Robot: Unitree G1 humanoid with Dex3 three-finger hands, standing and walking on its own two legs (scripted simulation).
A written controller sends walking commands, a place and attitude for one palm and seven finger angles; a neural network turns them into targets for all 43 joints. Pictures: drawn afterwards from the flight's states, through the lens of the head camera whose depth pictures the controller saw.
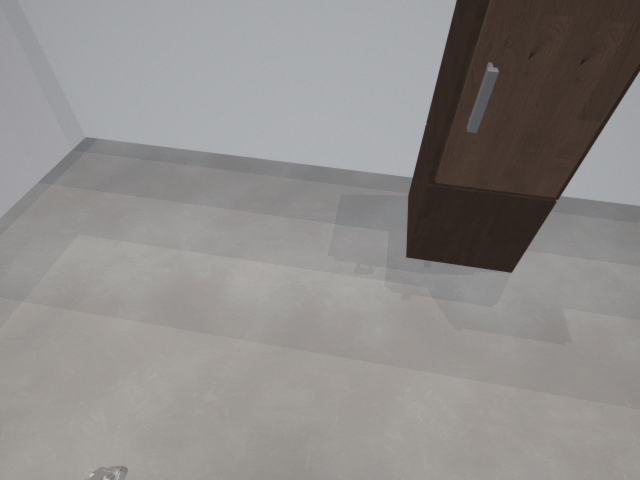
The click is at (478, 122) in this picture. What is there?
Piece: cupboard door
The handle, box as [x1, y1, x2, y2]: [467, 62, 498, 132]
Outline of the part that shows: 490,62 488,62 487,68 469,118 467,131 476,132 498,71 497,68 494,68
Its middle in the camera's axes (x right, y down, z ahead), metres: +0.43 -0.38 +1.03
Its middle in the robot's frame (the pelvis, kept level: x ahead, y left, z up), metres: +1.05 -0.37 -0.03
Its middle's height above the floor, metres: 0.75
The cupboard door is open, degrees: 0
